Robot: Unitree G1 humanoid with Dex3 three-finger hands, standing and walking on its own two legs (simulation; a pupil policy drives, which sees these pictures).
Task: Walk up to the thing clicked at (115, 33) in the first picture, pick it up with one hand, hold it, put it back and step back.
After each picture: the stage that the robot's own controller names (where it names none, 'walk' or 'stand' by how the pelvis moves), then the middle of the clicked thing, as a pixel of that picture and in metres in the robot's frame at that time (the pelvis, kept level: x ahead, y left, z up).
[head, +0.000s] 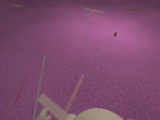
stand; (115, 33) +2.18 -0.76 -0.72
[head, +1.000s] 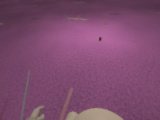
walk; (100, 38) +2.13 -0.20 -0.69
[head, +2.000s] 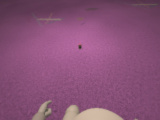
walk; (79, 46) +1.51 +0.24 -0.71
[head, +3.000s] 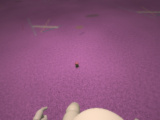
walk; (76, 64) +0.99 +0.26 -0.72
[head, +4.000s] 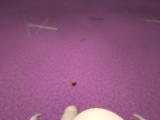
walk; (73, 82) +0.59 +0.19 -0.69
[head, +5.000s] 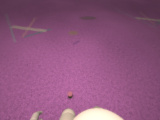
stand; (70, 94) +0.38 +0.17 -0.71
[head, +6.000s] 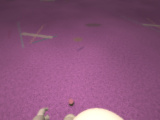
stand; (71, 102) +0.34 +0.18 -0.72
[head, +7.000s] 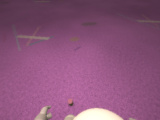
stand; (70, 102) +0.33 +0.21 -0.72
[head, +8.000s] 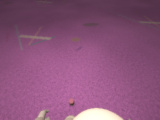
stand; (71, 102) +0.34 +0.20 -0.73
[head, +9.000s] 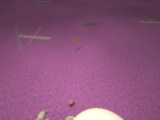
stand; (71, 102) +0.33 +0.20 -0.73
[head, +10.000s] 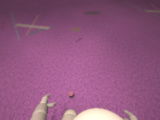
go down; (71, 94) +0.35 +0.19 -0.71
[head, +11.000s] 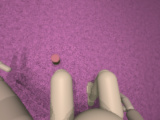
go down; (55, 59) +0.43 +0.22 -0.28
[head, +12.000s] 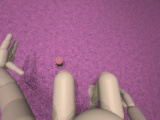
close in; (59, 61) +0.43 +0.21 -0.30
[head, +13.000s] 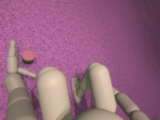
close in; (28, 57) +0.42 +0.25 -0.22
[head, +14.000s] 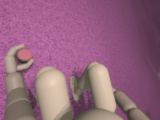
close; (24, 57) +0.41 +0.26 -0.22
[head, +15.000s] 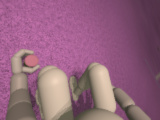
lift; (30, 61) +0.37 +0.23 -0.23
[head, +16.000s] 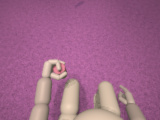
lift; (61, 71) +0.33 +0.19 -0.03
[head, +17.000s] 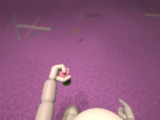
hold; (65, 77) +0.31 +0.16 -0.01
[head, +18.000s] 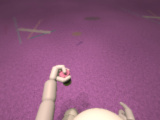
hold; (65, 77) +0.32 +0.17 -0.01
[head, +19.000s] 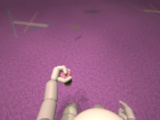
crouch; (66, 78) +0.32 +0.16 -0.04
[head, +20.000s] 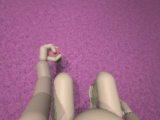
lower; (55, 55) +0.45 +0.20 -0.10
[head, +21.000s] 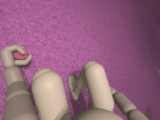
lower; (22, 58) +0.42 +0.25 -0.23
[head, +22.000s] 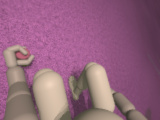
lower; (23, 57) +0.41 +0.25 -0.23
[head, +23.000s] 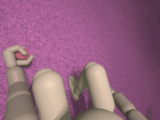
lower; (23, 58) +0.41 +0.26 -0.23
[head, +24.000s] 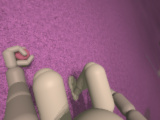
lower; (23, 58) +0.41 +0.26 -0.23
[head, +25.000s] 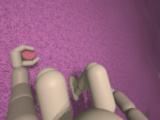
open; (27, 57) +0.40 +0.25 -0.23
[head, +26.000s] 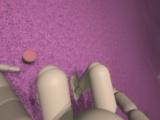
stand; (28, 57) +0.39 +0.24 -0.23
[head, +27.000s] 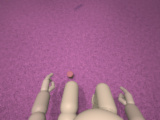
walk; (70, 74) +0.40 +0.17 -0.47
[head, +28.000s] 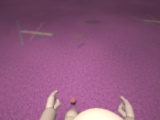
stand; (73, 101) +0.34 +0.15 -0.66
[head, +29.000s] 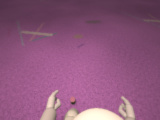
stand; (72, 100) +0.35 +0.16 -0.67
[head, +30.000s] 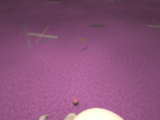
stand; (75, 101) +0.36 +0.14 -0.72
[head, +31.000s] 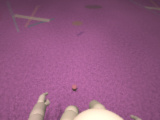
walk; (74, 87) +0.40 +0.11 -0.71
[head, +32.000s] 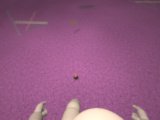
walk; (75, 76) +0.60 +0.18 -0.69
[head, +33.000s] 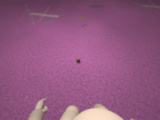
walk; (78, 59) +0.95 +0.17 -0.69
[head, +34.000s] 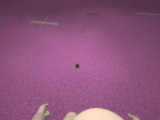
stand; (77, 64) +0.96 +0.19 -0.71
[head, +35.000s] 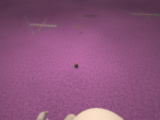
stand; (76, 64) +0.98 +0.21 -0.73
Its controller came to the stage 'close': yes
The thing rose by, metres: 0.70
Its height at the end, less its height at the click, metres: +0.00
